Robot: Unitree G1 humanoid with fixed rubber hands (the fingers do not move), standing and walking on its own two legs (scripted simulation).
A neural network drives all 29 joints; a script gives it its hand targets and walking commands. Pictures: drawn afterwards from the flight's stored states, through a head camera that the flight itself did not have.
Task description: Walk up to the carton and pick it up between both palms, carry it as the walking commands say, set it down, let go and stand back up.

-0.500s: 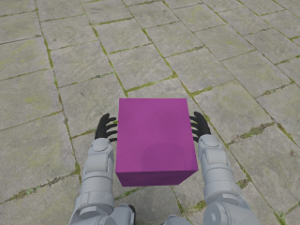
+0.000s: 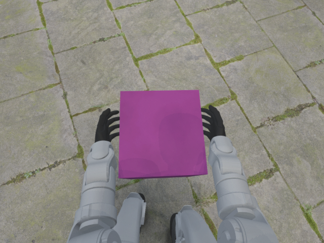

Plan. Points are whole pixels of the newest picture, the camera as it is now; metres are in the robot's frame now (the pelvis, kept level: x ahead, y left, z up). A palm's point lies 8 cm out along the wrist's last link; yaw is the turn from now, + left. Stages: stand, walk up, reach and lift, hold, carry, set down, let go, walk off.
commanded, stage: set down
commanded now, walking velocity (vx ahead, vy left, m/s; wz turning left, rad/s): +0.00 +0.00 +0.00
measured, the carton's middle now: (159, 140) +0.38 +0.03 -0.15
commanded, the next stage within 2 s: none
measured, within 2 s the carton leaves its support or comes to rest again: neither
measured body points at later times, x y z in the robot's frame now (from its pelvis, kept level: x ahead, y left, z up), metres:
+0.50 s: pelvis -0.02 +0.01 -0.08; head +0.19 +0.04 +0.31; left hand +0.39 +0.18 -0.16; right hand +0.42 -0.11 -0.15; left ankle +0.09 +0.12 -0.66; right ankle +0.01 -0.10 -0.66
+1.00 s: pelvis -0.04 +0.01 -0.16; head +0.22 +0.03 +0.21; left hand +0.42 +0.17 -0.25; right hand +0.44 -0.12 -0.24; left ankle +0.09 +0.12 -0.66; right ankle +0.01 -0.10 -0.66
